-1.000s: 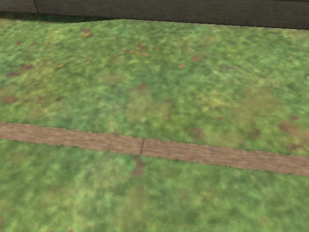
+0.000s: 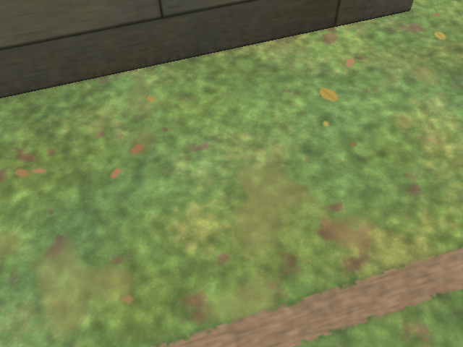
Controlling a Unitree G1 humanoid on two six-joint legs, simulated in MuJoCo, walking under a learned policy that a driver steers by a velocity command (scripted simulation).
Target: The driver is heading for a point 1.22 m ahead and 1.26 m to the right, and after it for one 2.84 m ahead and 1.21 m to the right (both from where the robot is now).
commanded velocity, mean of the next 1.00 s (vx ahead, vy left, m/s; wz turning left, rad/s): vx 0.08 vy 0.00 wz -0.60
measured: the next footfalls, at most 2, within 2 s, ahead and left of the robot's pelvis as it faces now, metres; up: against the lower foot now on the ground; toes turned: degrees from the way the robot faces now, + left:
left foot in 0.44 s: +0.29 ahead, +0.09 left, +0.00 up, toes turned -21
right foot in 0.88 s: +0.12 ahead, -0.07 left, +0.00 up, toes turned -32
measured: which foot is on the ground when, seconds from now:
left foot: up 0.00-0.42, down 0.44-0.88, up 0.90-1.00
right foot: down 0.00-0.44, up 0.46-0.86, down 0.88-1.00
